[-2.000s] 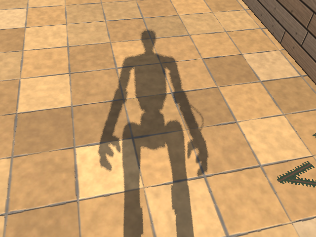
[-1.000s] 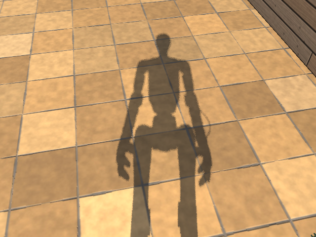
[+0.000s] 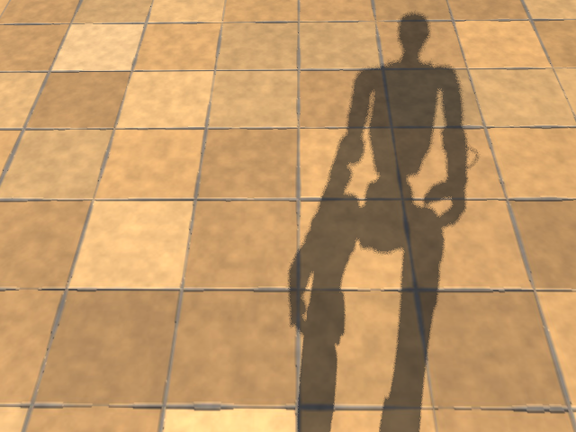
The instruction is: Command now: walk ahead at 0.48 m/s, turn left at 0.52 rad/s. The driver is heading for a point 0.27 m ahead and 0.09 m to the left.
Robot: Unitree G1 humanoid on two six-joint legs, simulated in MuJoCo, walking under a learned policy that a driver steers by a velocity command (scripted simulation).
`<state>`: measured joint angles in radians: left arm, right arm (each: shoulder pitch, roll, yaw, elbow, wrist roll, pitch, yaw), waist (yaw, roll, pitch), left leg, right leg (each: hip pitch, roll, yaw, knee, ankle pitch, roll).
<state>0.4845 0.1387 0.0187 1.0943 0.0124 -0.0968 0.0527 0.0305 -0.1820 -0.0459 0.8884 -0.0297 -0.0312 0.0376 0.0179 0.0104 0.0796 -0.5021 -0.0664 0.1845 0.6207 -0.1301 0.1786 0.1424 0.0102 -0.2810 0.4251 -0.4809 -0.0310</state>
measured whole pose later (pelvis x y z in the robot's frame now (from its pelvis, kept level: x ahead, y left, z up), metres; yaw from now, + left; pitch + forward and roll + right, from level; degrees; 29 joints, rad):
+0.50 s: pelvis +0.22 -0.01 +0.02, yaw +8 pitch +0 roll +1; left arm 0.16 0.19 0.02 0.90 0.02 -0.03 0.02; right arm 0.33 -0.20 -0.03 1.00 -0.02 -0.04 -0.03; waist -0.04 -0.03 0.07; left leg -0.03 -0.14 0.00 0.37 -0.33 0.12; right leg -0.43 -0.01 -0.05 0.60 -0.15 -0.04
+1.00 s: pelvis +0.26 -0.01 +0.03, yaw +8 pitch -1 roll +0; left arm 0.26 0.18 0.01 1.04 0.01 0.00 0.02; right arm 0.32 -0.16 0.01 1.13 -0.01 -0.01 -0.04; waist 0.01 -0.01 0.02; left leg -0.12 -0.01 -0.02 0.41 -0.26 0.00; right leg -0.23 0.02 -0.06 0.38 -0.13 -0.05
